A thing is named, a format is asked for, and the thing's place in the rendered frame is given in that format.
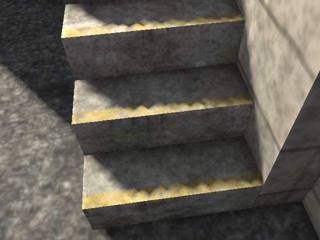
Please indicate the stairs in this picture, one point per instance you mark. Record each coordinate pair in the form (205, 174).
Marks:
(160, 109)

